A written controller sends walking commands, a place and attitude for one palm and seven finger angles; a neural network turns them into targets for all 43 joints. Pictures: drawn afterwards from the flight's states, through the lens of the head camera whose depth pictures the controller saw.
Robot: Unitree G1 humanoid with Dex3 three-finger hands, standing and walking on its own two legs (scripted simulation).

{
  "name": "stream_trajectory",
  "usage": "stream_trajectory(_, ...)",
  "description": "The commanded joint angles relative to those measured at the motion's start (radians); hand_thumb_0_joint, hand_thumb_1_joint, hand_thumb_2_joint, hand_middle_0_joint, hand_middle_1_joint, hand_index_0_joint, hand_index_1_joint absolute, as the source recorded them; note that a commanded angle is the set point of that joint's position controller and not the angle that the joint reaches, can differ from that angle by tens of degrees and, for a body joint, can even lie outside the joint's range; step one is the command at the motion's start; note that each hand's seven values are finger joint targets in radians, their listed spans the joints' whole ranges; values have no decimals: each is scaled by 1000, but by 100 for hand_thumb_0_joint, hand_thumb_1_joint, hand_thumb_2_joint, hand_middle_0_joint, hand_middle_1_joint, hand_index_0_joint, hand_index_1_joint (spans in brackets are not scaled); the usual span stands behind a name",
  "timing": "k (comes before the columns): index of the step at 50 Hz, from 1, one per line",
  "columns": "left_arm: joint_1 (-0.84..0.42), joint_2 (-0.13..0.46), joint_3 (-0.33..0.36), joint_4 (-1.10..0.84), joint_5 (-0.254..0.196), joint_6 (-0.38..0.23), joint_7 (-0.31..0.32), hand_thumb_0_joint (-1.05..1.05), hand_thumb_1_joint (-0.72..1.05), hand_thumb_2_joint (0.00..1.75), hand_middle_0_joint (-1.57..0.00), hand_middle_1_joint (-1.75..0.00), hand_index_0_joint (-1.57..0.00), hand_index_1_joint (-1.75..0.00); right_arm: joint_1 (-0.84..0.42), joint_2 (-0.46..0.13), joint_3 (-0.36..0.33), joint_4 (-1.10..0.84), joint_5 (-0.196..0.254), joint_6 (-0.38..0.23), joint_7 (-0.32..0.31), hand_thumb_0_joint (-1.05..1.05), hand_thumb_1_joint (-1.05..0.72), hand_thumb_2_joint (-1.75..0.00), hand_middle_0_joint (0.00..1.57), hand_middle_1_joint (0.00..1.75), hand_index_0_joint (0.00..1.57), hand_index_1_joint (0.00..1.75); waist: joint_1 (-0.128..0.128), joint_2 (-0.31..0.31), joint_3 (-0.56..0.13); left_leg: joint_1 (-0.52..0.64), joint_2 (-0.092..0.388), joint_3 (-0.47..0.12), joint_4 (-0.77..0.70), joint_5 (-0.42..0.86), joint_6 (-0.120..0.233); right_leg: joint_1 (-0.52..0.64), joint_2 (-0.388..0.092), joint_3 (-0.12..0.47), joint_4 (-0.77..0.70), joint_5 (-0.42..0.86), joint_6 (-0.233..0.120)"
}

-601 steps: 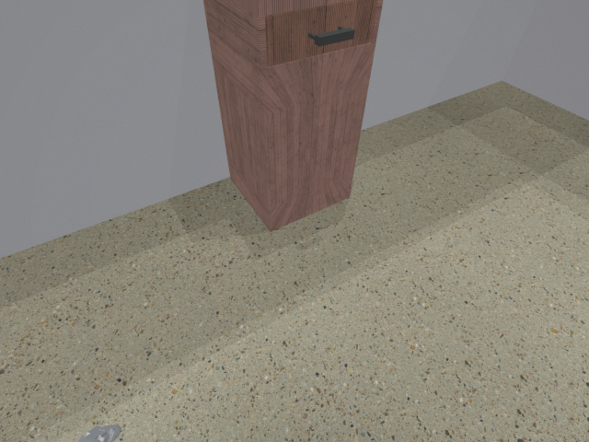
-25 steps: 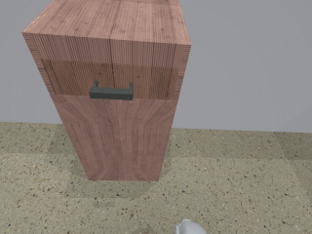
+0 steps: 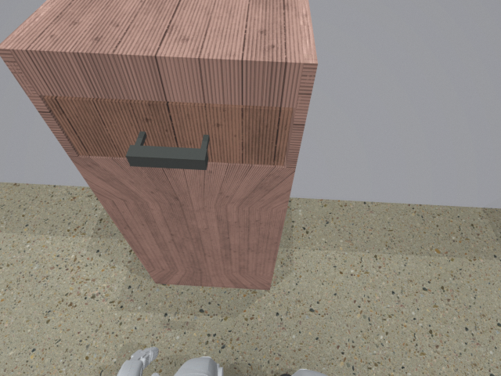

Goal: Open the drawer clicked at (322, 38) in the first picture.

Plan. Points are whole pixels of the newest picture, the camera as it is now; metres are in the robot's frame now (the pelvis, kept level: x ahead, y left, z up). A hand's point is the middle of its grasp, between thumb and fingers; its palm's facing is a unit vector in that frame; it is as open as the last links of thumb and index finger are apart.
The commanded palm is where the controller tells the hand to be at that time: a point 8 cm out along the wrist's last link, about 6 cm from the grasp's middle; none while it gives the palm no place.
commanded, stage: come to a stop and stand still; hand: left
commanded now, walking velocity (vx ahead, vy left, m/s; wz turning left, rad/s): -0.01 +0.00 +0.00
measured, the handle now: (171, 148) +0.47 +0.16 +0.08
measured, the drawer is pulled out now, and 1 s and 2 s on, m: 0.00 0.00 0.00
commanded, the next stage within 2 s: look again from close up in 1.00 s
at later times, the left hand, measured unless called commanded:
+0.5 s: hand out of the picture -0.08 +0.23 -0.16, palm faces -0.01 -0.97 -0.24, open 7.4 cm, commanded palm none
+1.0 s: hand out of the picture -0.12 +0.17 -0.17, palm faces -0.01 -0.99 -0.15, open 7.3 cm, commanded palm none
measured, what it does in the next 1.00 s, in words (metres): steps on the spot: left foot, then right foot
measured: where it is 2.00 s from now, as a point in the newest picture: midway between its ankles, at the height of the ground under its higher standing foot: outside the picture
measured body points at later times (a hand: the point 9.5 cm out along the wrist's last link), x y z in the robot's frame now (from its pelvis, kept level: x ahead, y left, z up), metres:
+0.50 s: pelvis -0.06 +0.04 +0.01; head -0.04 +0.03 +0.46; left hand -0.07 +0.28 -0.14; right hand -0.01 -0.19 -0.14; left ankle +0.00 +0.12 -0.73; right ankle -0.11 -0.09 -0.73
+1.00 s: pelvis -0.09 +0.02 +0.01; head -0.10 +0.02 +0.46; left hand -0.11 +0.22 -0.15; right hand -0.18 -0.17 -0.15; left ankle +0.00 +0.12 -0.73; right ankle -0.11 -0.09 -0.73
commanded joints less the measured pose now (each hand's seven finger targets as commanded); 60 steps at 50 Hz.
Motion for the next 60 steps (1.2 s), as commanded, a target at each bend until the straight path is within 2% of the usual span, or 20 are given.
stream_trajectory(1,76,183,49,-52,7,18,2,0,90,90,-20,-30,-20,-30,163,-15,0,-31,3,11,11,0,-90,-90,20,30,20,30,8,-189,-163,113,-9,-2,-105,49,-8,57,-284,237,-169,409,-153)
stream_trajectory(4,83,189,52,-50,-1,28,-5,0,90,90,-20,-30,-20,-30,180,-39,1,-35,3,-7,14,0,-90,-90,20,30,20,30,-11,-166,-196,274,-23,24,-436,246,-2,36,-230,229,-81,229,-80)
stream_trajectory(5,105,162,45,-61,-8,35,-9,0,90,90,-20,-30,-20,-30,179,-86,-4,-43,2,-15,13,0,-90,-90,20,30,20,30,-12,-49,-198,353,33,-34,-529,294,18,-32,-173,193,-11,87,-29)
stream_trajectory(6,129,111,34,-73,-15,44,-15,0,90,90,-20,-30,-20,-30,138,-168,-18,-74,-8,-21,13,0,-90,-90,20,30,20,30,-1,217,-157,301,242,-294,-651,390,99,-134,-45,104,116,-199,46)
stream_trajectory(7,94,104,29,-77,-14,52,-15,0,90,90,-20,-30,-20,-30,49,-207,-18,-110,-17,-12,12,0,-90,-90,20,30,20,30,2,274,-83,93,340,-363,-739,394,192,-82,-9,127,284,-341,64)
stream_trajectory(8,97,124,33,-56,-7,64,-12,0,90,90,-20,-30,-20,-30,-22,-171,-6,-121,-19,-16,5,0,-90,-90,20,30,20,30,18,211,-60,8,303,-310,-772,350,205,-21,-27,203,384,-304,62)
stream_trajectory(11,207,122,35,-11,1,61,-21,0,90,90,-20,-30,-20,-30,-91,-148,14,-136,-15,-23,-2,0,-90,-90,20,30,20,30,69,92,-48,89,208,-178,-727,361,182,-56,-10,193,479,-215,66)
stream_trajectory(17,217,108,4,13,-6,41,-21,0,90,90,-20,-30,-20,-30,27,-145,12,-74,0,-27,-3,0,-90,-90,20,30,20,30,8,104,-144,384,200,-180,-707,480,196,-22,-32,132,171,-271,88)
stream_trajectory(20,266,103,-4,47,-10,35,-15,0,90,90,-20,-30,-20,-30,47,-149,11,-44,3,-26,2,0,-90,-90,20,30,20,30,17,100,-160,395,191,-183,-692,525,180,75,-25,120,-27,-216,78)
stream_trajectory(24,316,141,-7,100,-9,12,-4,0,90,90,-20,-30,-20,-30,42,-90,25,-15,20,-27,12,0,-90,-90,20,30,20,30,23,-50,-98,244,64,-76,-619,353,56,196,-123,225,-248,33,21)
stream_trajectory(26,320,146,-10,109,-12,12,-5,0,90,90,-20,-30,-20,-30,46,-75,30,-2,15,-29,18,0,-90,-90,20,30,20,30,19,-16,-92,298,40,-64,-641,339,39,131,-139,215,-230,-13,5)
stream_trajectory(27,306,137,-12,116,-12,5,-5,0,90,90,-20,-30,-20,-30,42,-78,30,8,10,-24,16,0,-90,-90,20,30,20,30,19,-132,-76,305,49,-53,-613,339,45,102,-119,223,-246,-38,14)
stream_trajectory(29,288,122,-21,118,-13,3,-5,0,90,90,-20,-30,-20,-30,62,-84,32,27,11,-21,16,0,-90,-90,20,30,20,30,10,-172,-37,320,51,-51,-616,313,48,48,-122,225,-282,-123,18)
stream_trajectory(35,325,109,-22,129,-13,12,-3,0,90,90,-20,-30,-20,-30,122,-66,44,83,7,-8,16,0,-90,-90,20,30,20,30,18,-28,74,230,47,-69,-664,149,42,-25,-93,224,-297,-312,23)
stream_trajectory(41,348,98,-15,131,-16,14,-5,0,90,90,-20,-30,-20,-30,185,-33,44,98,-1,-1,12,0,-90,-90,20,30,20,30,17,-25,67,195,28,-60,-622,132,37,-56,-92,239,-305,-400,8)
stream_trajectory(54,414,42,-20,147,-14,6,-3,0,90,90,-20,-30,-20,-30,218,-7,42,104,4,-15,1,0,-90,-90,20,30,20,30,29,6,37,169,55,-98,-657,125,49,-8,-61,216,-243,-259,10)
stream_trajectory(55,427,78,-38,144,10,-31,17,0,90,90,-20,-30,-20,-30,73,-40,58,11,-5,-42,18,0,-90,-90,20,30,20,30,75,-75,114,36,19,-46,-392,223,20,4,-102,285,-290,10,0)
stream_trajectory(56,341,127,-32,87,1,-40,11,0,90,90,-20,-30,-20,-30,164,3,52,-12,-1,-35,31,0,-90,-90,20,30,20,30,-22,-98,23,108,6,-26,-322,170,29,-78,-183,319,-348,-298,-40)
stream_trajectory(58,260,124,-18,49,-6,-43,9,0,90,90,-20,-30,-20,-30,240,6,49,12,-6,-28,37,0,-90,-90,20,30,20,30,-60,-53,-34,146,-8,-16,-278,218,44,-79,-159,285,-305,-308,-69)
stream_trajectory(60,294,112,-17,52,-13,-50,5,0,90,90,-20,-30,-20,-30,254,6,60,0,-3,-45,34,0,-90,-90,20,30,20,30,-41,16,-125,208,-2,-31,-395,281,59,11,-109,228,-183,-174,-60)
